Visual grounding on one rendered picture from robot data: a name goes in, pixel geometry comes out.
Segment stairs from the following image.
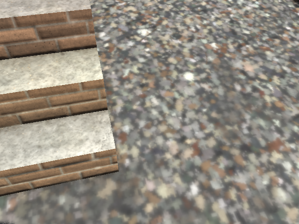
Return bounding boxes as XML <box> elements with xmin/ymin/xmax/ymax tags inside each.
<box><xmin>0</xmin><ymin>0</ymin><xmax>119</xmax><ymax>197</ymax></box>

